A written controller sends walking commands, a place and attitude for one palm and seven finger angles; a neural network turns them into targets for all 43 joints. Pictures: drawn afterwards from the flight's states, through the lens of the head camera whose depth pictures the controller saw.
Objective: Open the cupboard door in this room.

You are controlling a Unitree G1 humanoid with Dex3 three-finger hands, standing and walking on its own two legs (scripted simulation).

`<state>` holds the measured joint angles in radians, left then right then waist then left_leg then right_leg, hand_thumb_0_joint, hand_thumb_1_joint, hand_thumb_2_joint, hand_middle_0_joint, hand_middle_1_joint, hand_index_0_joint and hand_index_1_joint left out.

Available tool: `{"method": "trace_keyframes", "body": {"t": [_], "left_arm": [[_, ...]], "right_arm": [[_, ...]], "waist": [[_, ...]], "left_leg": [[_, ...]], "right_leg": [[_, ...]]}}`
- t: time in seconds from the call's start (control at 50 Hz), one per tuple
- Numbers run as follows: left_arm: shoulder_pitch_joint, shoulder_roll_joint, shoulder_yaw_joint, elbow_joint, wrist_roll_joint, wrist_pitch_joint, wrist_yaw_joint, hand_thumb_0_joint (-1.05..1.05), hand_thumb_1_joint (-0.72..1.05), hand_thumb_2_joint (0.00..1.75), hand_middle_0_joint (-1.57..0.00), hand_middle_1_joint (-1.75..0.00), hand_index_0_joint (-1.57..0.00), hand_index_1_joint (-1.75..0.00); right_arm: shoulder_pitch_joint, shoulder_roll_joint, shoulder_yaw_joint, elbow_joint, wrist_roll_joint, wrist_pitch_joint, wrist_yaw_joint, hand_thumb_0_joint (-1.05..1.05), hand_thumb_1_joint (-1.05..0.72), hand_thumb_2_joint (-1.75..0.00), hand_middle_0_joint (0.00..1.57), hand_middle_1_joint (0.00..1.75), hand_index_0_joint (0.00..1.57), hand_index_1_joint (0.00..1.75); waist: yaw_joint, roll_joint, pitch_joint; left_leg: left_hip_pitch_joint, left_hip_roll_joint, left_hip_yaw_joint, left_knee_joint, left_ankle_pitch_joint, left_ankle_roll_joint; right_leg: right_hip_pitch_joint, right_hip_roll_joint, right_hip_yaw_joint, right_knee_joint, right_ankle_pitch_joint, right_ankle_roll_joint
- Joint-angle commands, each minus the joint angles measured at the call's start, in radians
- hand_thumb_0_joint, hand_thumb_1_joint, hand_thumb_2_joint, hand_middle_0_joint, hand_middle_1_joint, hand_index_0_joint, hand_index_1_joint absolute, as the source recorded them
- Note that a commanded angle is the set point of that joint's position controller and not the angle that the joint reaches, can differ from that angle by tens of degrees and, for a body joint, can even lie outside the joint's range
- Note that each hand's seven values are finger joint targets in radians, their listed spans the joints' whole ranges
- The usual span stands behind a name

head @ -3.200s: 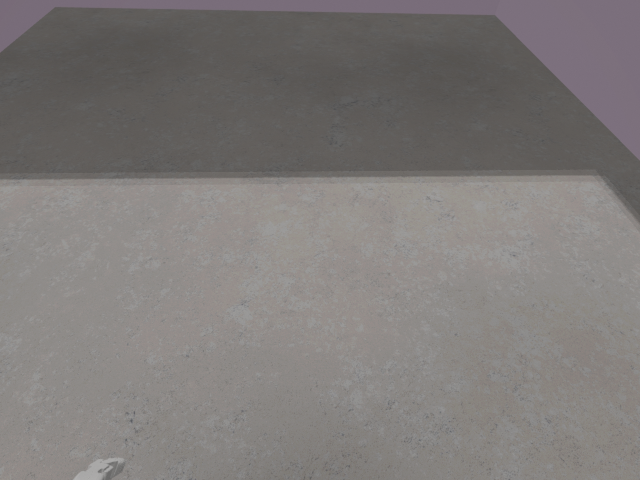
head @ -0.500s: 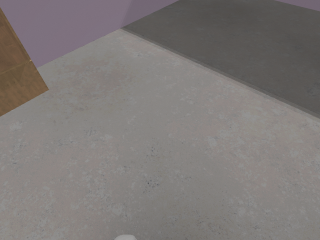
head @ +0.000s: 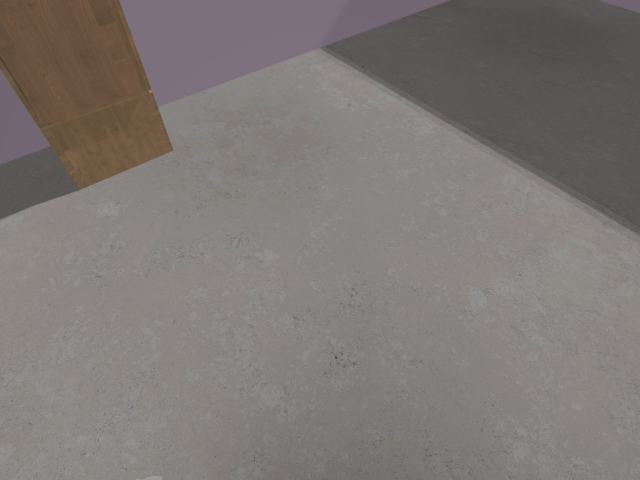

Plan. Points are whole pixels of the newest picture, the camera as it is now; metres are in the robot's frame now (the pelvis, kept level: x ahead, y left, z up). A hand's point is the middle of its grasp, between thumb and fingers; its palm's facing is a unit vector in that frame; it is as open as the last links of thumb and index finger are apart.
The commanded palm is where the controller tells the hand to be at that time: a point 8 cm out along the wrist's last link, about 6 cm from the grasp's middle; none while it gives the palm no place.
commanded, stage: turn or walk to find it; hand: left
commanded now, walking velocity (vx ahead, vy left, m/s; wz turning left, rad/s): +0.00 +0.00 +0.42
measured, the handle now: out of the picture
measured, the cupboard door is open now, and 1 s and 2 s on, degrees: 0 0 0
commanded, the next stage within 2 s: stand and wait in 0.22 s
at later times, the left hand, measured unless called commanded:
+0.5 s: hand out of the picture -0.05 +0.20 -0.19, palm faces +0.25 -0.94 -0.21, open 7.4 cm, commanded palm none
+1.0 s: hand out of the picture -0.06 +0.17 -0.17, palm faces +0.21 -0.96 -0.18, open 7.3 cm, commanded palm none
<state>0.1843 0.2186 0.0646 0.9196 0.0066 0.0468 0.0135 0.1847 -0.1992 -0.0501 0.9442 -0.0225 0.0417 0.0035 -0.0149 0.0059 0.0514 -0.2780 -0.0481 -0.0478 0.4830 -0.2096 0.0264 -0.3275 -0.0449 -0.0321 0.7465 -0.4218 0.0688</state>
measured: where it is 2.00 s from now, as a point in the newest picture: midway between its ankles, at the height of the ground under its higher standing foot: outside the picture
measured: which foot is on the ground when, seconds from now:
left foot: down 0.00-0.06, up 0.08-0.44, down 0.46-1.00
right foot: up 0.00-0.04, down 0.06-0.48, up 0.50-0.74, down 0.76-1.00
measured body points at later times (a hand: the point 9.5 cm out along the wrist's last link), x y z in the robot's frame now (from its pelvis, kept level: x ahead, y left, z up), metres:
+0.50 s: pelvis -0.02 +0.01 -0.01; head +0.00 +0.04 +0.44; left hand -0.06 +0.25 -0.17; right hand +0.10 -0.22 -0.15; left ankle -0.05 +0.12 -0.74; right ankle -0.01 -0.12 -0.73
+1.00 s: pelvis -0.04 +0.00 +0.00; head -0.04 +0.00 +0.45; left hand -0.07 +0.22 -0.16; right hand +0.00 -0.22 -0.16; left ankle -0.05 +0.12 -0.74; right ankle -0.02 -0.12 -0.74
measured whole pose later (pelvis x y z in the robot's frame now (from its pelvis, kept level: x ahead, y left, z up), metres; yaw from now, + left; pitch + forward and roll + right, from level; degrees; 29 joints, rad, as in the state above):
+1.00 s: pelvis -0.04 +0.00 +0.00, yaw +10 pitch -2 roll +1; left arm 0.28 0.14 0.00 1.13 0.01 0.01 0.03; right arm 0.27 -0.17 -0.01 1.14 -0.01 0.01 -0.02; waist 0.00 0.00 0.01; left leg -0.16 0.02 0.08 0.42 -0.22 0.00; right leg -0.16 -0.05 -0.07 0.45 -0.24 0.01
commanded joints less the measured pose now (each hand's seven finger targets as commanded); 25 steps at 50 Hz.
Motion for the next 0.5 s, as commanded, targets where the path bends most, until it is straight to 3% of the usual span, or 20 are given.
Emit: {"method": "trace_keyframes", "body": {"t": [0.0, 0.02, 0.04, 0.06, 0.08, 0.1, 0.12, 0.14, 0.22, 0.3, 0.34, 0.36, 0.4, 0.42, 0.44, 0.46, 0.48], "left_arm": [[0.126, 0.1, 0.018, -0.05, 0.003, -0.043, 0.017, 0.0, 0.9, 0.9, -0.2, -0.3, -0.2, -0.3], [0.143, 0.175, 0.031, -0.05, 0.018, -0.053, 0.025, 0.0, 0.9, 0.9, -0.2, -0.3, -0.2, -0.3], [0.133, 0.24, 0.04, -0.064, 0.024, -0.052, 0.025, 0.0, 0.9, 0.9, -0.2, -0.3, -0.2, -0.3], [0.109, 0.223, 0.042, -0.074, 0.015, -0.055, 0.027, 0.0, 0.9, 0.9, -0.2, -0.3, -0.2, -0.3], [0.06, 0.19, 0.036, -0.084, 0.015, -0.048, 0.031, 0.0, 0.9, 0.9, -0.2, -0.3, -0.2, -0.3], [0.009, 0.16, 0.025, -0.091, 0.015, -0.05, 0.028, 0.0, 0.9, 0.9, -0.2, -0.3, -0.2, -0.3], [-0.019, 0.14, 0.017, -0.096, 0.015, -0.055, 0.026, 0.0, 0.9, 0.9, -0.2, -0.3, -0.2, -0.3], [-0.012, 0.132, 0.015, -0.095, 0.015, -0.059, 0.025, 0.0, 0.9, 0.9, -0.2, -0.3, -0.2, -0.3], [0.061, 0.14, 0.017, -0.06, 0.02, -0.06, 0.027, 0.0, 0.9, 0.9, -0.2, -0.3, -0.2, -0.3], [0.134, 0.165, 0.02, -0.007, 0.027, -0.058, 0.024, 0.0, 0.9, 0.9, -0.2, -0.3, -0.2, -0.3], [0.14, 0.174, 0.022, 0.013, 0.026, -0.055, 0.025, 0.0, 0.9, 0.9, -0.2, -0.3, -0.2, -0.3], [0.133, 0.172, 0.02, 0.025, 0.024, -0.054, 0.025, 0.0, 0.9, 0.9, -0.2, -0.3, -0.2, -0.3], [0.113, 0.15, 0.012, 0.046, 0.012, -0.048, 0.025, 0.0, 0.9, 0.9, -0.2, -0.3, -0.2, -0.3], [0.12, 0.116, 0.005, 0.041, 0.005, -0.043, 0.023, 0.0, 0.9, 0.9, -0.2, -0.3, -0.2, -0.3], [0.149, 0.057, -0.008, 0.032, 0.002, -0.038, 0.02, 0.0, 0.9, 0.9, -0.2, -0.3, -0.2, -0.3], [0.113, 0.042, -0.024, 0.038, 0.005, -0.033, 0.023, 0.0, 0.9, 0.9, -0.2, -0.3, -0.2, -0.3], [0.079, 0.044, -0.024, 0.05, 0.006, -0.021, 0.027, 0.0, 0.9, 0.9, -0.2, -0.3, -0.2, -0.3]], "right_arm": [[-0.001, -0.18, -0.057, -0.073, 0.007, -0.02, -0.008, 0.0, -0.9, -0.9, 0.2, 0.3, 0.2, 0.3], [0.011, -0.123, -0.05, -0.085, 0.017, -0.021, -0.002, 0.0, -0.9, -0.9, 0.2, 0.3, 0.2, 0.3], [-0.001, -0.09, -0.045, -0.113, 0.01, -0.019, 0.0, 0.0, -0.9, -0.9, 0.2, 0.3, 0.2, 0.3], [-0.01, -0.138, -0.058, -0.101, -0.002, 0.0, -0.002, 0.0, -0.9, -0.9, 0.2, 0.3, 0.2, 0.3], [-0.019, -0.137, -0.063, -0.089, 0.0, 0.01, 0.002, 0.0, -0.9, -0.9, 0.2, 0.3, 0.2, 0.3], [-0.002, -0.129, -0.061, -0.061, -0.002, 0.014, 0.009, 0.0, -0.9, -0.9, 0.2, 0.3, 0.2, 0.3], [0.031, -0.116, -0.057, -0.042, -0.003, 0.013, 0.014, 0.0, -0.9, -0.9, 0.2, 0.3, 0.2, 0.3], [0.045, -0.106, -0.054, -0.033, -0.002, 0.014, 0.016, 0.0, -0.9, -0.9, 0.2, 0.3, 0.2, 0.3], [0.006, -0.093, -0.044, -0.028, 0.001, 0.016, 0.014, 0.0, -0.9, -0.9, 0.2, 0.3, 0.2, 0.3], [-0.046, -0.064, -0.023, -0.024, 0.01, 0.004, 0.006, 0.0, -0.9, -0.9, 0.2, 0.3, 0.2, 0.3], [-0.034, -0.056, -0.014, -0.013, 0.014, -0.005, 0.001, 0.0, -0.9, -0.9, 0.2, 0.3, 0.2, 0.3], [-0.01, -0.054, -0.01, -0.002, 0.014, -0.01, -0.002, 0.0, -0.9, -0.9, 0.2, 0.3, 0.2, 0.3], [0.053, -0.064, -0.007, 0.033, 0.013, -0.024, -0.007, 0.0, -0.9, -0.9, 0.2, 0.3, 0.2, 0.3], [0.084, -0.116, -0.015, 0.043, 0.009, -0.036, -0.009, 0.0, -0.9, -0.9, 0.2, 0.3, 0.2, 0.3], [0.087, -0.181, -0.024, 0.042, 0.003, -0.042, -0.013, 0.0, -0.9, -0.9, 0.2, 0.3, 0.2, 0.3], [0.078, -0.183, -0.022, 0.05, 0.004, -0.041, -0.021, 0.0, -0.9, -0.9, 0.2, 0.3, 0.2, 0.3], [0.069, -0.179, -0.017, 0.06, 0.002, -0.045, -0.034, 0.0, -0.9, -0.9, 0.2, 0.3, 0.2, 0.3]], "waist": [[0.046, 0.063, -0.132], [0.049, -0.134, -0.135], [0.057, -0.301, -0.087], [0.059, -0.303, -0.076], [0.034, -0.229, -0.023], [0.008, -0.146, 0.016], [-0.013, -0.117, 0.008], [-0.011, -0.136, 0.005], [0.024, -0.157, -0.002], [0.061, -0.181, -0.031], [0.062, -0.191, -0.06], [0.049, -0.198, -0.076], [0.013, -0.152, -0.088], [0.002, -0.011, -0.116], [0.016, 0.18, -0.132], [-0.001, 0.23, -0.099], [-0.008, 0.277, -0.063]], "left_leg": [[-0.026, 0.181, -0.229, 0.002, 0.246, 0.069], [-0.202, 0.073, -0.11, 0.169, 0.006, 0.0], [-0.305, -0.03, 0.006, 0.374, -0.339, -0.049], [-0.282, 0.022, -0.052, 0.531, -0.353, -0.044], [-0.277, 0.032, -0.046, 0.641, -0.305, -0.044], [-0.282, 0.052, -0.034, 0.705, -0.229, -0.053], [-0.284, 0.059, -0.013, 0.723, -0.179, -0.065], [-0.283, 0.065, 0.004, 0.726, -0.158, -0.076], [-0.257, 0.081, 0.04, 0.617, -0.182, -0.094], [-0.17, 0.074, 0.085, 0.374, -0.25, -0.086], [-0.102, 0.066, 0.11, 0.249, -0.234, -0.076], [-0.057, 0.061, 0.121, 0.167, -0.192, -0.073], [0.123, 0.068, 0.131, -0.059, 0.02, -0.06], [0.238, 0.163, 0.041, -0.109, 0.211, -0.033], [0.284, 0.331, -0.134, -0.095, 0.455, 0.048], [0.23, 0.391, -0.177, -0.155, 0.505, 0.121], [0.15, 0.385, -0.178, -0.185, 0.473, 0.141]], "right_leg": [[0.226, -0.016, 0.007, -0.367, 0.222, -0.016], [0.349, -0.214, 0.202, -0.449, 0.252, -0.074], [0.29, -0.414, 0.369, -0.478, 0.359, -0.187], [0.174, -0.417, 0.351, -0.498, 0.304, -0.223], [0.103, -0.376, 0.317, -0.502, 0.261, -0.225], [0.084, -0.318, 0.217, -0.485, 0.27, -0.209], [0.109, -0.273, 0.13, -0.454, 0.331, -0.193], [0.122, -0.26, 0.084, -0.445, 0.369, -0.184], [0.172, -0.274, 0.049, -0.433, 0.444, -0.198], [0.238, -0.282, 0.037, -0.377, 0.648, -0.217], [0.252, -0.275, 0.033, -0.342, 0.701, -0.214], [0.252, -0.263, 0.027, -0.318, 0.711, -0.201], [0.164, -0.219, -0.011, -0.252, 0.597, -0.136], [0.078, -0.162, -0.06, -0.165, 0.44, -0.085], [-0.024, -0.086, -0.096, -0.093, 0.153, -0.035], [-0.05, -0.051, -0.081, 0.019, -0.122, -0.019], [-0.032, -0.053, -0.025, 0.112, -0.167, -0.021]]}}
